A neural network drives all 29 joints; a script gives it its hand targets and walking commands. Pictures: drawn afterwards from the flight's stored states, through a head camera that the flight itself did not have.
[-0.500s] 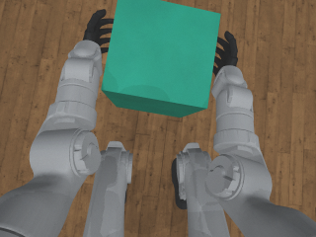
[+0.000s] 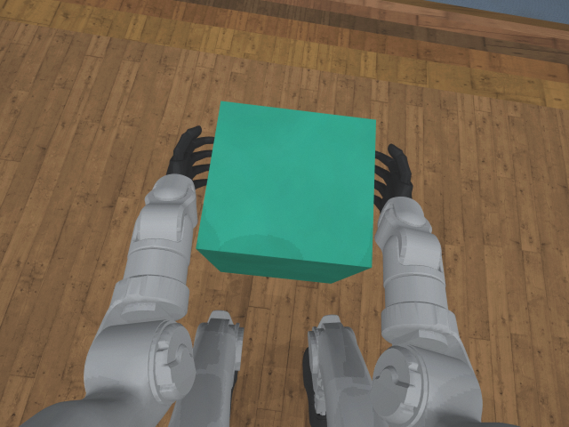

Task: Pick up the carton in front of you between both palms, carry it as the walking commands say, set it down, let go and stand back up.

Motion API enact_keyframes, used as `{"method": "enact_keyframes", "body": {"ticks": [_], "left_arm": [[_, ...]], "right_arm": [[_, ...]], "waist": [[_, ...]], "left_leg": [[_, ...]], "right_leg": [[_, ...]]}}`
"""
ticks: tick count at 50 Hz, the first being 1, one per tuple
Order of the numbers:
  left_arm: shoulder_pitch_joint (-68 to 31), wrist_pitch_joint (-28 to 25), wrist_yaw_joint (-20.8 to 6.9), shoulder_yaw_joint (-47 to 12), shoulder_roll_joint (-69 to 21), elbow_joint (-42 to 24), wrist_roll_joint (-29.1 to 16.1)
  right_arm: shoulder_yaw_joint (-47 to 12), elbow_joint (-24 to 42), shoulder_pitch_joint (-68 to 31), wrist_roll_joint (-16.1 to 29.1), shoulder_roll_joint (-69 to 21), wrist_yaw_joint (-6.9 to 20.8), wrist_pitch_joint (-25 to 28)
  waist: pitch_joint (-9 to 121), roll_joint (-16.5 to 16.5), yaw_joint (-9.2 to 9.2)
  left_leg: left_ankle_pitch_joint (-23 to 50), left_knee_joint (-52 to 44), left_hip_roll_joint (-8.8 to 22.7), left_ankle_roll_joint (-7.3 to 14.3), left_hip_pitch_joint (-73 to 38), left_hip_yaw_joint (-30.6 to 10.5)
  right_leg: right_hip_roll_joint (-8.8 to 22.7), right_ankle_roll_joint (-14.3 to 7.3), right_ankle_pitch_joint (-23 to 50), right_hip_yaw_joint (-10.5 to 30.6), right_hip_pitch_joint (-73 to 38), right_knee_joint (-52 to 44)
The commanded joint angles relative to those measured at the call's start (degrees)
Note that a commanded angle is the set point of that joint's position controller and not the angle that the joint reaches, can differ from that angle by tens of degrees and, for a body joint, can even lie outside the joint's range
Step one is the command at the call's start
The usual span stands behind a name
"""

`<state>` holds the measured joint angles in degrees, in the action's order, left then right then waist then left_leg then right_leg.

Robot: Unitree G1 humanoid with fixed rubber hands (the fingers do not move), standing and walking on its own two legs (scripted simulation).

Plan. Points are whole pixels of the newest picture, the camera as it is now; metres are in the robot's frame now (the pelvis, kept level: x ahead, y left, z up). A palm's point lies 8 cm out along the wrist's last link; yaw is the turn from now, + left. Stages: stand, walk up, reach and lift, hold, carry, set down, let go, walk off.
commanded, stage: reach and lift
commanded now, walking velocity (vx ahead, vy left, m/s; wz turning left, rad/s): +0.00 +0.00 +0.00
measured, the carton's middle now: (285, 208) +0.44 +0.00 -0.11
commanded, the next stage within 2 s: hold in 1.86 s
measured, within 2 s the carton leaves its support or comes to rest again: neither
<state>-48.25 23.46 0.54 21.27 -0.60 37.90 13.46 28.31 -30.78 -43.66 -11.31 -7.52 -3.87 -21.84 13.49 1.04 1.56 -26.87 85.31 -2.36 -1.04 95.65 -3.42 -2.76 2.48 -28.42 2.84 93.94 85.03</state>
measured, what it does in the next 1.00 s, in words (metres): rises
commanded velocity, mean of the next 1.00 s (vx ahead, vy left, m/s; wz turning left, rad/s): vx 0.00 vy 0.00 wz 0.00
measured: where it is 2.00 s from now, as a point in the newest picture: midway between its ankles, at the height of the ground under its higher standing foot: (270, 401)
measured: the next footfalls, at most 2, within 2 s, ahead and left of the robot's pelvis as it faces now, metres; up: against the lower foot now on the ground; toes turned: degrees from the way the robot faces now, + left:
none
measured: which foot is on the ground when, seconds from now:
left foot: down 0.00-1.00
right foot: down 0.00-1.00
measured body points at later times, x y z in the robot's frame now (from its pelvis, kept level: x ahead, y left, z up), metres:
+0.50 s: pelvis +0.05 -0.01 +0.14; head +0.13 +0.00 +0.58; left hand +0.40 +0.15 +0.11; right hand +0.40 -0.15 +0.11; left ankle +0.09 +0.12 -0.55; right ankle +0.08 -0.13 -0.55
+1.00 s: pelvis +0.06 -0.01 +0.19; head +0.03 -0.01 +0.64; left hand +0.36 +0.15 +0.21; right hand +0.37 -0.15 +0.21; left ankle +0.09 +0.12 -0.55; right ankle +0.08 -0.13 -0.55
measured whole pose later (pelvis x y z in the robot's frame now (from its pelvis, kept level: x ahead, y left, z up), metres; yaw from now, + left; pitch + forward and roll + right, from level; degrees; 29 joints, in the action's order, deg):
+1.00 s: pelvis +0.06 -0.01 +0.19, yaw +1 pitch -3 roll +0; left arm -18.3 35.5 -0.3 17.6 -9.5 23.7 18.2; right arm 18.6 -24.4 -19.4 -18.2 -9.9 1.0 -34.2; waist 1.1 0.4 0.1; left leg -12.2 27.1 -0.8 -0.7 11.6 -3.7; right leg -0.9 0.5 -13.6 3.7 10.7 27.6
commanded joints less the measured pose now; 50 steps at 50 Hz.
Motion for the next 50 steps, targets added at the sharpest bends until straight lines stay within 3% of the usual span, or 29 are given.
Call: {"method": "enact_keyframes", "body": {"ticks": [1, 13, 23, 37, 44, 50], "left_arm": [[-30.78, -1.87, -13.5, -29.99, -64.65, 1.22, -9.72], [-18.86, -2.7, -13.88, -32.37, -65.95, -2.15, -9.17], [-8.25, -1.84, -14.13, -35.47, -65.68, -6.47, -9.03], [3.21, 5.29, -14.14, -40.14, -63.76, -16.5, -11.01], [4.36, 9.8, -14.6, -35.68, -62.3, -15.77, -9.16], [-3.22, 9.57, -15.63, -33.52, -62.96, -14.86, -8.37]], "right_arm": [[-35.9, -5.47, -35.34, 8.77, -59.45, 15.71, -0.24], [-38.29, -4.45, -21.35, 6.83, -60.91, 15.94, 0.46], [-41.77, -1.82, -10.09, 6.48, -61.16, 16.23, -0.53], [-45.52, 5.11, 2.78, 7.89, -60.03, 17.15, -7.51], [-41.33, 4.8, 3.02, 6.13, -57.35, 18.1, -11.94], [-38.56, 3.52, -3.93, 4.89, -57.85, 19.11, -11.64]], "waist": [[44.7, -3.77, -0.95], [35.72, -1.99, -0.89], [25.91, -1.58, -1.44], [10.49, -0.51, -1.58], [-2.05, -0.51, -1.53], [-2.76, -0.72, -1.39]], "left_leg": [[11.62, -13.61, -6.87, 0.23, -37.68, 4.03], [15.76, -26.54, -5.94, 0.84, -51.93, 1.54], [21.69, -38.85, -5.03, 1.23, -65.81, -0.07], [28.0, -56.4, -3.6, 1.09, -85.67, -0.7], [19.55, -62.5, -3.0, 1.33, -88.25, -0.47], [14.08, -62.7, -2.54, 1.57, -88.45, -0.01]], "right_leg": [[-7.54, -0.82, 10.02, -5.1, -23.9, -12.76], [-6.19, -1.64, 14.09, -1.86, -40.76, -26.41], [-4.79, -2.17, 21.79, 0.59, -58.79, -39.04], [-2.83, -1.65, 29.71, 1.76, -80.94, -56.79], [-2.08, -2.53, 20.6, 1.41, -82.73, -63.14], [-1.64, -3.21, 15.1, 0.91, -82.68, -63.27]]}}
